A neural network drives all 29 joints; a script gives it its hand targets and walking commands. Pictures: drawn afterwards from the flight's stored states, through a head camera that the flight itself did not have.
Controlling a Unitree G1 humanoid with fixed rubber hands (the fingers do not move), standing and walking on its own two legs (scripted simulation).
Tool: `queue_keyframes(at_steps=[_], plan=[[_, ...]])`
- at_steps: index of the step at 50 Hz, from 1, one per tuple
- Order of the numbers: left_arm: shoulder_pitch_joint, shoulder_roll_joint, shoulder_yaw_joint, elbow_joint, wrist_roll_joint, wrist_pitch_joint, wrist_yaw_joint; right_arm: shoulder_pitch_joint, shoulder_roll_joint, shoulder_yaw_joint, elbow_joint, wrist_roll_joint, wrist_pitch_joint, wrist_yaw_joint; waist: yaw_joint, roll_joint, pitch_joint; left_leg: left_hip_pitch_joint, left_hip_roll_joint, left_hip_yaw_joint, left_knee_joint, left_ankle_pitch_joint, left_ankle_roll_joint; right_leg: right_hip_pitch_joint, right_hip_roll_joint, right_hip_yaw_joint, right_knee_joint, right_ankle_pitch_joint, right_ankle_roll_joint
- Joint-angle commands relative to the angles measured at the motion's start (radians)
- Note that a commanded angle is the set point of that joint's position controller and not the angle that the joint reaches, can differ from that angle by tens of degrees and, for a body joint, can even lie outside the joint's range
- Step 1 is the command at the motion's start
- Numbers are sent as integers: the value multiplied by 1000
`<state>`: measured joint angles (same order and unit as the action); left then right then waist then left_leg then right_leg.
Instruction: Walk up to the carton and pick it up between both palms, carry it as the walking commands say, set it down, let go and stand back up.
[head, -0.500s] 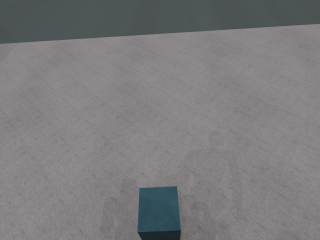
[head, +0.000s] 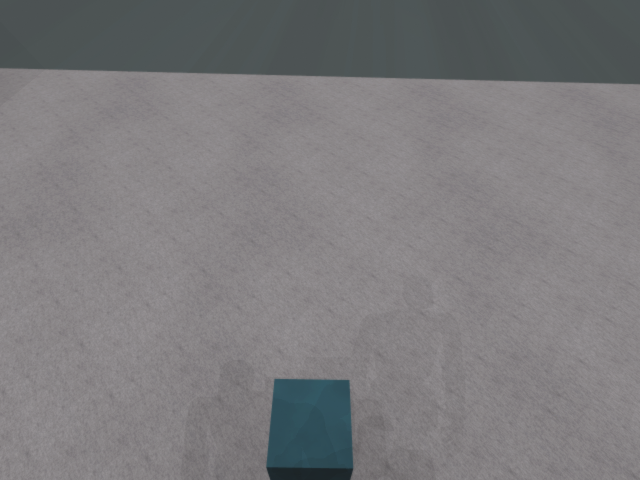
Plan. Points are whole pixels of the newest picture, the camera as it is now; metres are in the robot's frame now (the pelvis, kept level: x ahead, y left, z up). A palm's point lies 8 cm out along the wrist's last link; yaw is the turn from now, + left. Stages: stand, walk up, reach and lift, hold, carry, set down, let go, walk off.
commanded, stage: stand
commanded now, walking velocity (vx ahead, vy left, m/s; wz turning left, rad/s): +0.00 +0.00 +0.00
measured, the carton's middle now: (311, 436) +0.40 +0.03 -0.66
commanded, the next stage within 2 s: reach and lift in 0.10 s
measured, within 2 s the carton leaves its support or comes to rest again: neither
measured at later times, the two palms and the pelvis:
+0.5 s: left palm out of the picture +0.13 +0.22 -0.15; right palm out of the picture +0.14 -0.20 -0.15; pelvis +0.00 +0.00 -0.03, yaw +1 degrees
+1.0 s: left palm (185, 468) +0.21 +0.21 -0.18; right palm (457, 464) +0.22 -0.20 -0.19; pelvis -0.09 -0.01 -0.09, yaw +1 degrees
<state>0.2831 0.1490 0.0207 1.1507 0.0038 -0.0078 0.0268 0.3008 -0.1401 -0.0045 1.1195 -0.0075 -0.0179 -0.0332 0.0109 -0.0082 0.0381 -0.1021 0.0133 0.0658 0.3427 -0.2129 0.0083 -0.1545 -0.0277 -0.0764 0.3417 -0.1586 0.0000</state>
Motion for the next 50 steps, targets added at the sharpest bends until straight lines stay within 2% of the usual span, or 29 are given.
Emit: queue_keyframes(at_steps=[1,5,6,7,8,9,10,11,12,13,15,16,17,18,20,23,26,30,33,35,38,41,46,50], plan=[[54,71,8,-14,1,-6,3,79,-83,-14,-7,0,-5,-2,-5,3,45,-72,94,-102,-82,53,22,1,-87,107,-58,43,-15],[66,70,7,-12,1,-7,4,91,-80,-14,-4,-1,-6,-3,-4,1,45,-74,91,-100,-81,54,24,-2,-89,106,-53,45,-14],[-285,151,-103,-363,-162,1,-7,-260,-249,31,-355,117,14,4,72,57,-225,-478,26,-36,137,-357,60,-135,43,123,201,-335,-83],[-636,181,-62,-656,-126,87,17,-611,-194,13,-603,151,87,-11,35,59,-209,-432,42,-65,182,-331,57,-235,5,103,225,-310,-79],[-565,172,-53,-570,-89,173,24,-531,-178,16,-526,133,184,-22,11,26,-136,-415,35,-53,191,-337,26,-264,-7,50,213,-347,-55],[-441,158,-60,-517,-105,261,18,-449,-190,32,-549,125,274,-17,-3,-25,-108,-377,25,-35,183,-327,20,-312,-4,16,202,-389,-43],[-372,170,-66,-487,-127,368,3,-372,-188,30,-524,129,378,-6,-10,-12,-78,-368,12,-20,173,-349,27,-293,-10,29,184,-412,-53],[-326,178,-74,-475,-143,472,-5,-304,-176,22,-479,105,496,-5,2,-10,-24,-423,7,-24,173,-364,38,-285,3,35,209,-403,-64],[-280,148,-63,-461,-119,557,-7,-249,-164,7,-458,86,589,4,10,31,2,-482,20,-44,172,-342,41,-273,27,34,241,-352,-69],[-235,133,-45,-464,-85,621,-7,-202,-146,6,-456,86,661,13,7,71,-18,-509,23,-67,179,-263,49,-233,46,44,265,-234,-64],[-130,116,-36,-516,-58,709,-9,-117,-125,20,-517,78,744,26,3,73,-159,-441,-8,-102,226,65,50,-196,67,62,289,58,-58],[-97,85,-37,-554,-65,713,-16,-89,-116,13,-548,62,739,34,0,54,-215,-389,-20,-114,237,201,49,-189,73,71,292,170,-58],[-88,67,-36,-596,-62,710,-23,-76,-112,3,-583,47,728,41,-2,40,-251,-348,-27,-123,241,284,47,-188,77,79,289,236,-57],[-107,63,-28,-634,-52,702,-27,-92,-108,-12,-626,32,716,43,-1,23,-270,-327,-28,-128,241,313,44,-184,74,91,283,270,-53],[-173,74,13,-692,-14,663,-36,-159,-100,-40,-711,-10,675,43,12,5,-268,-357,-23,-125,249,284,37,-183,62,113,285,263,-41],[-231,73,54,-765,16,580,-53,-238,-81,-68,-777,-54,604,53,8,6,-319,-438,-25,-117,330,286,17,-228,53,115,354,258,-26],[-242,64,62,-808,29,501,-64,-247,-52,-81,-785,-56,530,54,-4,10,-421,-473,-36,-106,421,332,2,-285,48,110,439,296,-24],[-217,60,73,-801,32,454,-66,-240,-42,-77,-767,-40,477,45,-11,13,-466,-540,-48,-94,475,305,-5,-342,49,102,502,277,-16],[-223,51,79,-797,27,445,-65,-250,-41,-76,-765,-29,466,40,-9,16,-457,-583,-51,-87,489,236,-6,-401,56,93,519,199,-13],[-261,54,83,-797,24,447,-67,-285,-38,-77,-768,-26,469,36,-7,18,-421,-625,-49,-78,491,134,-8,-439,56,90,521,101,-10],[-371,67,91,-798,21,455,-72,-391,-38,-83,-776,-20,480,34,-5,21,-365,-696,-43,-66,489,-55,-6,-478,52,86,525,-71,-8],[-514,85,96,-786,11,467,-73,-522,-45,-90,-774,-11,496,28,-1,23,-345,-729,-39,-58,490,-186,-1,-487,49,82,530,-180,-11],[-744,118,118,-697,-7,486,-68,-751,-57,-105,-724,-6,518,4,12,4,-371,-775,-35,-49,505,-306,10,-483,44,80,539,-277,-1],[-917,147,144,-586,-18,480,-61,-913,-60,-122,-634,-9,519,-24,14,-8,-402,-817,-38,-47,518,-339,18,-500,45,81,546,-313,4]])
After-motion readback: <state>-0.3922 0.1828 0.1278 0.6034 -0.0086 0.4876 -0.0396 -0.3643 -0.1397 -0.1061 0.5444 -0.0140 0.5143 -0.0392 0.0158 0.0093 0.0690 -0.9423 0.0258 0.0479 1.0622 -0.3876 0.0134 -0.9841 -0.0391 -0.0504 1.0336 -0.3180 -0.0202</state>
